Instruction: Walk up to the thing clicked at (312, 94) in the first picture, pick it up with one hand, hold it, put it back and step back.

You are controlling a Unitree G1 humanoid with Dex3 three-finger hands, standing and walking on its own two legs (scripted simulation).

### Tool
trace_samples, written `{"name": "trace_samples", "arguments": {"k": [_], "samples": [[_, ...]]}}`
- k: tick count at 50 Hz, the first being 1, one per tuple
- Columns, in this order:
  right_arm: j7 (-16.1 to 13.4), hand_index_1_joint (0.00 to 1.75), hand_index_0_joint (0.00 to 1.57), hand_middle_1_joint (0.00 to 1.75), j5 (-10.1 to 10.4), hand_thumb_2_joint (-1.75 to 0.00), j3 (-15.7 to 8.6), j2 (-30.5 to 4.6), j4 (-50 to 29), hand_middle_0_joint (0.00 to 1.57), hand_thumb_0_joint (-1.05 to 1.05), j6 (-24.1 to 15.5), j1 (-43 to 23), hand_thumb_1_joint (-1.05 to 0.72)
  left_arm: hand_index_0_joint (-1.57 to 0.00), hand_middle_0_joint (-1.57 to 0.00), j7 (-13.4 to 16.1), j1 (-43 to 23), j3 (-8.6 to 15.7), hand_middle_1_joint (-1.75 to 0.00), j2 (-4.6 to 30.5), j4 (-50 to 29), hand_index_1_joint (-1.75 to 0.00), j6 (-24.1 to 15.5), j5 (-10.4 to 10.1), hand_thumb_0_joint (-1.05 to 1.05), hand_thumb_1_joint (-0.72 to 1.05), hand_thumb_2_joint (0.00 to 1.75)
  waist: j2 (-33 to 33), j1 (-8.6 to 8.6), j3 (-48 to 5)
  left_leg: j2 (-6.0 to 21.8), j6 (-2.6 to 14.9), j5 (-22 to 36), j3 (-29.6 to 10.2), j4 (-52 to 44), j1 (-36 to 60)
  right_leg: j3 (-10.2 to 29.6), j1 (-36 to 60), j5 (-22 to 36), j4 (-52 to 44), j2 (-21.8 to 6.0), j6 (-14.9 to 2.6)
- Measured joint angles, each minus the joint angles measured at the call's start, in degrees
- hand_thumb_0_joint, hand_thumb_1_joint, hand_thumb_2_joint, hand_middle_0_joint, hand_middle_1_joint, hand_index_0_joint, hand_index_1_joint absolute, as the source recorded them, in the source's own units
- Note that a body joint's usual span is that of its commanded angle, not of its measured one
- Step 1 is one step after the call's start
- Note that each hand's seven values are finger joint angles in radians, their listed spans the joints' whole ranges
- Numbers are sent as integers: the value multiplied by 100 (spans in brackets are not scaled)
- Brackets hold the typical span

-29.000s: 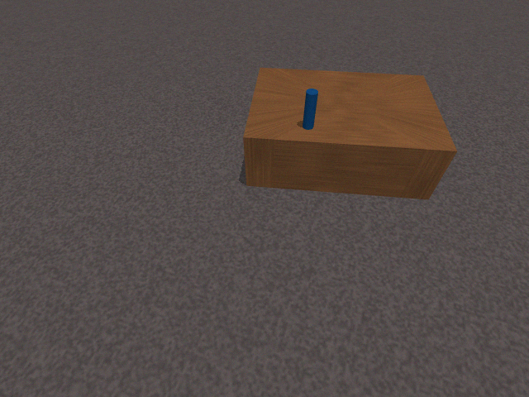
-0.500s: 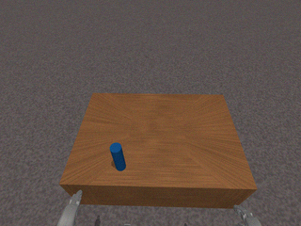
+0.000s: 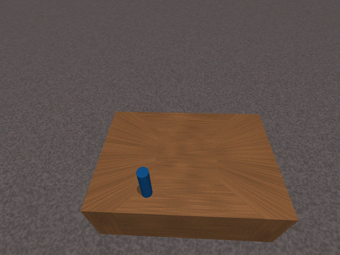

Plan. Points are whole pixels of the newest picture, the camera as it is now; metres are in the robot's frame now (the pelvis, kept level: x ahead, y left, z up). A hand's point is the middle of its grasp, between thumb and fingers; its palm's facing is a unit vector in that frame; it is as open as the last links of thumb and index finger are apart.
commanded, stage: home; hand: left
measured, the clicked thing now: (144, 183) +0.48 +0.15 -0.35
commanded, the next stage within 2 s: stand in 0.94 s
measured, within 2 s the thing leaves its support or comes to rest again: neither
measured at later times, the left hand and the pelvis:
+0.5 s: hand out of the picture +0.00 +0.25 -0.15, palm faces -0.04 -0.93 -0.36, open 17.5 cm; pelvis -0.02 +0.00 +0.00, yaw +0 degrees
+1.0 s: hand out of the picture +0.07 +0.24 -0.15, palm faces -0.04 -0.93 -0.36, open 17.6 cm; pelvis +0.01 -0.01 +0.01, yaw +0 degrees
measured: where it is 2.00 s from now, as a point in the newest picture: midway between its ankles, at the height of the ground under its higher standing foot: outside the picture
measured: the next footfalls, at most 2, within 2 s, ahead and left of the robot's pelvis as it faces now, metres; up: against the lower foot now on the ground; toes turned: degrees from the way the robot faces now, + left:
none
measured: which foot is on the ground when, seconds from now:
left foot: down 0.00-1.00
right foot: down 0.00-1.00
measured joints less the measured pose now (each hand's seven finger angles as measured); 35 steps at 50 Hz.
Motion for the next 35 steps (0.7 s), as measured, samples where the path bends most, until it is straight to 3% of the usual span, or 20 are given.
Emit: {"name": "trace_samples", "arguments": {"k": [16,35], "samples": [[15,30,20,30,71,-91,-23,-154,506,21,1,-12,-156,-90,-6,-6,-73,44,-18,-5,12,734,-5,-40,-7,-1,-55,5,40,20,26,-27,36,369,-8,-461,140,-10,108,330,-392,-23,41],[45,30,20,30,101,-91,11,-192,691,20,1,-31,-164,-90,-6,-6,-124,-118,-7,-5,20,883,-5,-69,-52,-1,-56,5,3,-54,56,10,-8,362,-26,-503,85,-19,42,314,-415,17,-10]]}}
